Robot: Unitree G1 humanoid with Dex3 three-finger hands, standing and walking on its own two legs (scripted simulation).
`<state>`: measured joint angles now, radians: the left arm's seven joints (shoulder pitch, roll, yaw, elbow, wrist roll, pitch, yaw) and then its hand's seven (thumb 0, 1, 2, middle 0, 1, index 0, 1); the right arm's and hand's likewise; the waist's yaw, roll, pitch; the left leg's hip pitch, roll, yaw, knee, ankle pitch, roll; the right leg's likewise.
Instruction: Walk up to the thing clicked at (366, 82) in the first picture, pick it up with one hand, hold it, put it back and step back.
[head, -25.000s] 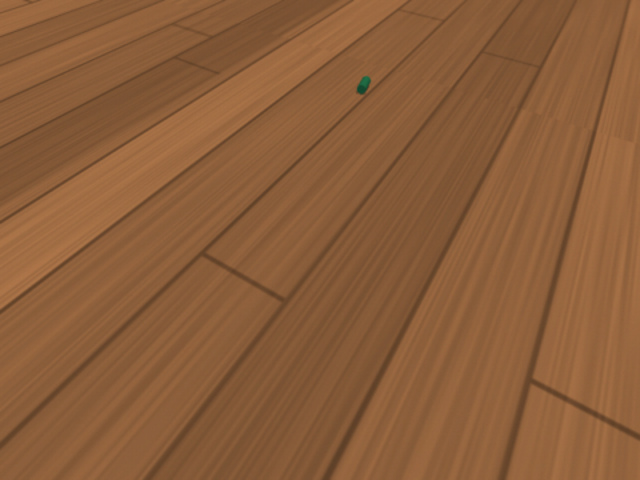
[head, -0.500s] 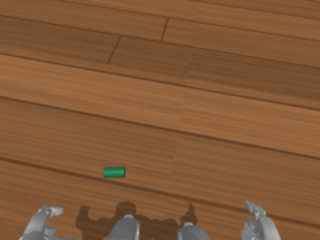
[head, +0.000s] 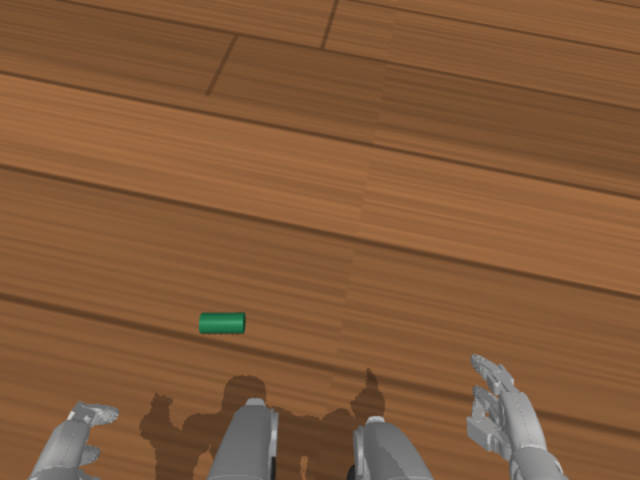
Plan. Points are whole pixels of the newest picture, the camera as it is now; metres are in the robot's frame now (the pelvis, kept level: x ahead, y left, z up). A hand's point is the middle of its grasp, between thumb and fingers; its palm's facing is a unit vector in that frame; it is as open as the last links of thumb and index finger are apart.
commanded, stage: rise first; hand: left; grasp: from above
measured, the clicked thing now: (222, 322) +0.46 +0.25 -0.64
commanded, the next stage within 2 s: none
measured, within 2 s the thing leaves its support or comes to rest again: neither
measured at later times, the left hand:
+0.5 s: hand (145, 397) +0.23 +0.30 -0.30, palm faces -0.45 -0.48 -0.75, open 13.6 cm
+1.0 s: hand (173, 357) +0.33 +0.30 -0.44, palm faces -0.47 -0.10 -0.87, open 13.2 cm
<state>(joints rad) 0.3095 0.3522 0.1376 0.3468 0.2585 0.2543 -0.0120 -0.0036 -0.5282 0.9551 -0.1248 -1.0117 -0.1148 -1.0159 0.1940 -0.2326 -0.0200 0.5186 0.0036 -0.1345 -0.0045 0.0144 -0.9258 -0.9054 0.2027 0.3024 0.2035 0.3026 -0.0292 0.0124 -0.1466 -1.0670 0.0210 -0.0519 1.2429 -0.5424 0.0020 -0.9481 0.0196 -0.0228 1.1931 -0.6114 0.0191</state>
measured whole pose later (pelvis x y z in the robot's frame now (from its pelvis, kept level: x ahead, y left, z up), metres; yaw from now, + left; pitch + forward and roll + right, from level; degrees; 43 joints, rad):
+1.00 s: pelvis -0.10 +0.00 -0.29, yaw -8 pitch +33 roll -8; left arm -0.68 0.75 0.18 1.17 1.14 -0.32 0.24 0.00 -0.35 0.89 -0.23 -0.86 -0.22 -0.86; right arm 0.14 -0.26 -0.01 0.78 -0.09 0.00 0.10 0.01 -0.89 -0.90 0.20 0.30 0.20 0.30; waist -0.10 -0.01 -0.09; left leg -2.22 0.04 -0.14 2.23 -0.60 -0.01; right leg -2.07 0.08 -0.08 2.20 -0.72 0.03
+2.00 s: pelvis -0.09 +0.00 -0.34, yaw -13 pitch +31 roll -11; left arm -0.85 0.91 0.20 1.37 1.25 -0.33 0.34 0.00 -0.52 0.99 -0.10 -1.01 -0.10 -1.01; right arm 0.07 -0.26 0.10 0.74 -0.16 0.01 0.14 0.00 -0.91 -0.90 0.20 0.30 0.20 0.30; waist -0.18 -0.07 0.01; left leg -2.35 0.05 -0.22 2.43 -0.65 -0.02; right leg -2.19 0.11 -0.14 2.36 -0.75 0.04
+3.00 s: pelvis -0.09 +0.00 -0.35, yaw -14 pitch +30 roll -13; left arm -0.96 1.02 0.18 1.46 1.27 -0.31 0.35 0.00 -0.53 1.00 -0.11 -1.02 -0.10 -1.02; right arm 0.08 -0.27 0.20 0.70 -0.19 -0.01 0.14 0.00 -0.91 -0.90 0.20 0.30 0.20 0.30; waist -0.24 -0.10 0.05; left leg -2.36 0.04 -0.25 2.47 -0.65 -0.01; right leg -2.19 0.12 -0.16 2.37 -0.74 0.05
